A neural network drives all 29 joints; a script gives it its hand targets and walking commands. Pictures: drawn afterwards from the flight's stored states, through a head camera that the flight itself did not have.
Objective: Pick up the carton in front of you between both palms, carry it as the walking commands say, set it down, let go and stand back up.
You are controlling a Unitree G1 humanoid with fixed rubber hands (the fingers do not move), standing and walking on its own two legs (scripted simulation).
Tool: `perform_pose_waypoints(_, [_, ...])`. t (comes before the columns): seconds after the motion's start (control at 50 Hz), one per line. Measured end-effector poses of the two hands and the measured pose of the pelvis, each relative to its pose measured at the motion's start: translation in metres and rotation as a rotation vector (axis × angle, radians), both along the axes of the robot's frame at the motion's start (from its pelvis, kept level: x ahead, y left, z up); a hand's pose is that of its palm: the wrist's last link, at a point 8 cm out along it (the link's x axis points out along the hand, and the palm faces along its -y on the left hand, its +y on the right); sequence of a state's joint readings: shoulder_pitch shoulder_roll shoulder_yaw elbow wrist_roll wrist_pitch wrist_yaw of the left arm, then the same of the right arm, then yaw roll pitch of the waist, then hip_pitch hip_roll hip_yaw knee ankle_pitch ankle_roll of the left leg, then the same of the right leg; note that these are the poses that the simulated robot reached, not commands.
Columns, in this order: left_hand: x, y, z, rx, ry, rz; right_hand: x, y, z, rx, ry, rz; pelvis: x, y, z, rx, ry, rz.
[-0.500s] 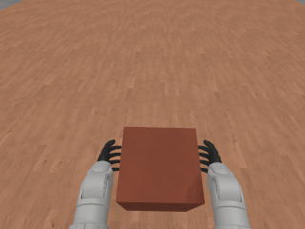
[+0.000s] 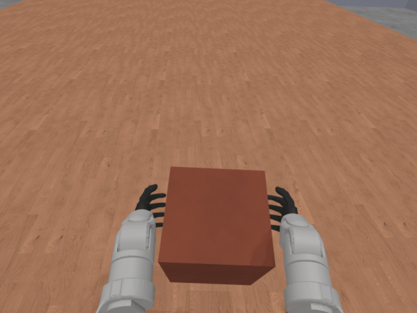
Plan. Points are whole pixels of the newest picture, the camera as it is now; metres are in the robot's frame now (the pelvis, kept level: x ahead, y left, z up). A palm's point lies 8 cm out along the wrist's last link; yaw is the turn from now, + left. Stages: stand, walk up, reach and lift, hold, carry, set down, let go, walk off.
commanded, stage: set down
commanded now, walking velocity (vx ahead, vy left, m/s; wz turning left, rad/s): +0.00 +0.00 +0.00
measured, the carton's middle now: (213, 230) +0.34 +0.01 -0.05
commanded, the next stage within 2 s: none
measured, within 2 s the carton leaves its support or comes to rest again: neither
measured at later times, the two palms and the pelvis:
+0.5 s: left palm (153, 239) +0.37 +0.17 -0.16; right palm (258, 244) +0.36 -0.12 -0.14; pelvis -0.02 +0.00 -0.07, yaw -1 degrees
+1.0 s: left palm (153, 246) +0.42 +0.19 -0.29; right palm (242, 251) +0.42 -0.10 -0.28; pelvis -0.04 +0.01 -0.20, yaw -3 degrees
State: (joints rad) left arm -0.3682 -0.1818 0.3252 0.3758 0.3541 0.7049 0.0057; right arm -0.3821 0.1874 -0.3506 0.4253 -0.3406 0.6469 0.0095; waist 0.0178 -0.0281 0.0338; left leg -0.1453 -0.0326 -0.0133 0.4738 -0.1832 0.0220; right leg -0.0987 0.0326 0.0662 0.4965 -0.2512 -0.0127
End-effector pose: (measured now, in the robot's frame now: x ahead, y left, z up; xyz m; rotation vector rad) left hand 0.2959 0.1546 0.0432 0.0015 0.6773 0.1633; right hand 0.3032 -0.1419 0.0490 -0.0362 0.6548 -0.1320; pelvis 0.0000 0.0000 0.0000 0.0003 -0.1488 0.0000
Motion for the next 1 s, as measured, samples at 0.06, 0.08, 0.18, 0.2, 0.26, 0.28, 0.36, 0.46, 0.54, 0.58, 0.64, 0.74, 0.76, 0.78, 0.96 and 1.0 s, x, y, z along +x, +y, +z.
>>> perform_pose_waypoints(0.06, [0.012, 0.000, -0.006, -0.005, 0.006, 0.005, 0.009, 0.002, -0.004, -0.001, 0.006, -0.024, -0.001, 0.002, -0.004, -0.001, 0.012, -0.006])
perform_pose_waypoints(0.08, [0.016, 0.000, -0.008, -0.004, 0.010, 0.002, 0.012, 0.002, -0.007, -0.005, 0.009, -0.031, -0.002, 0.002, -0.005, -0.002, 0.020, -0.008])
perform_pose_waypoints(0.18, [0.038, -0.002, -0.033, 0.008, 0.036, -0.024, 0.029, 0.001, -0.030, -0.027, 0.035, -0.054, -0.004, 0.004, -0.013, -0.003, 0.099, -0.016])
perform_pose_waypoints(0.2, [0.041, -0.002, -0.041, 0.013, 0.041, -0.029, 0.032, 0.001, -0.037, -0.031, 0.041, -0.056, -0.005, 0.004, -0.015, -0.003, 0.124, -0.017])
perform_pose_waypoints(0.26, [0.049, -0.001, -0.070, 0.028, 0.053, -0.041, 0.039, 0.003, -0.066, -0.041, 0.052, -0.053, -0.008, 0.004, -0.021, -0.004, 0.212, -0.019])
perform_pose_waypoints(0.28, [0.051, 0.000, -0.081, 0.032, 0.054, -0.043, 0.041, 0.004, -0.077, -0.042, 0.054, -0.051, -0.010, 0.004, -0.024, -0.005, 0.245, -0.018])
perform_pose_waypoints(0.36, [0.057, 0.006, -0.130, 0.041, 0.049, -0.038, 0.048, 0.011, -0.125, -0.039, 0.048, -0.051, -0.015, 0.003, -0.037, -0.010, 0.385, -0.015])
perform_pose_waypoints(0.46, [0.065, 0.013, -0.186, 0.035, 0.026, -0.013, 0.056, 0.019, -0.179, -0.014, 0.022, -0.079, -0.019, 0.002, -0.063, -0.017, 0.561, -0.013])
perform_pose_waypoints(0.54, [0.077, 0.017, -0.212, 0.018, -0.009, 0.011, 0.067, 0.024, -0.205, 0.012, -0.016, -0.107, -0.020, 0.002, -0.087, -0.022, 0.674, -0.015])
perform_pose_waypoints(0.58, [0.084, 0.018, -0.220, 0.010, -0.025, 0.017, 0.072, 0.025, -0.213, 0.022, -0.032, -0.117, -0.021, 0.003, -0.098, -0.024, 0.714, -0.016])
perform_pose_waypoints(0.64, [0.095, 0.020, -0.231, 0.003, -0.032, 0.013, 0.080, 0.027, -0.224, 0.031, -0.040, -0.126, -0.022, 0.003, -0.114, -0.025, 0.755, -0.019])
perform_pose_waypoints(0.74, [0.106, 0.023, -0.252, 0.006, -0.009, -0.006, 0.089, 0.029, -0.247, 0.031, -0.018, -0.125, -0.025, 0.005, -0.136, -0.024, 0.802, -0.025])
perform_pose_waypoints(0.76, [0.108, 0.024, -0.257, 0.008, -0.003, -0.010, 0.091, 0.030, -0.252, 0.030, -0.013, -0.124, -0.026, 0.005, -0.141, -0.024, 0.811, -0.026])
perform_pose_waypoints(0.78, [0.109, 0.025, -0.263, 0.010, 0.002, -0.012, 0.092, 0.031, -0.258, 0.029, -0.008, -0.122, -0.027, 0.006, -0.145, -0.024, 0.819, -0.027])
perform_pose_waypoints(0.96, [0.122, 0.036, -0.321, 0.027, 0.014, -0.021, 0.108, 0.042, -0.317, 0.015, 0.002, -0.115, -0.037, 0.008, -0.192, -0.033, 0.887, -0.035])
perform_pose_waypoints(1.0, [0.126, 0.038, -0.335, 0.029, 0.014, -0.021, 0.112, 0.044, -0.330, 0.013, 0.001, -0.116, -0.039, 0.009, -0.203, -0.036, 0.897, -0.037])
